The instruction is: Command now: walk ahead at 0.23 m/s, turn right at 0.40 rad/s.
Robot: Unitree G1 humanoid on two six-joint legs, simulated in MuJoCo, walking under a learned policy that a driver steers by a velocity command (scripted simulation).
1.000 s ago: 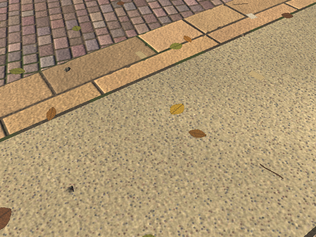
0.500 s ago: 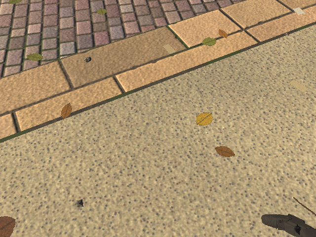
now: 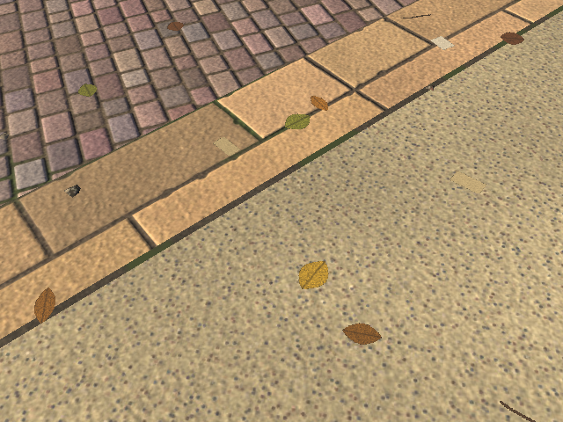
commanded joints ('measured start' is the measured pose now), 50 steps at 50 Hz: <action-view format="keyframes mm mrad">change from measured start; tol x32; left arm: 1 -71 86 24 -94 -10 -21 -17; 29 375 28 12 -75 2 -74 5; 50 -202 79 9 -246 -6 -106 -39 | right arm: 1 45 -184 -48 -50 17 4 -14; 22 -326 -79 -7 -219 17 -84 72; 29 251 -285 -84 -81 -12 -81 66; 50 229 -171 -32 -11 25 -37 36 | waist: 1 -22 84 8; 6 102 -330 -110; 24 68 -101 68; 29 -81 260 -383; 50 -74 79 73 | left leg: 1 121 380 -265 -118 -81 166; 8 -775 66 -219 826 -281 -22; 25 -365 50 -146 134 179 1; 27 -74 13 -108 126 177 53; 29 580 396 -746 73 -77 283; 36 -4 265 -440 -197 56 192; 50 189 283 -283 -139 286 134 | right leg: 1 -85 -13 -15 -60 -69 -34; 4 242 57 -56 -259 33 -96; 7 717 -290 658 -438 126 -372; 27 479 -97 163 -189 811 -124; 31 -298 71 179 641 -200 -43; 50 -167 -2 21 -195 287 -23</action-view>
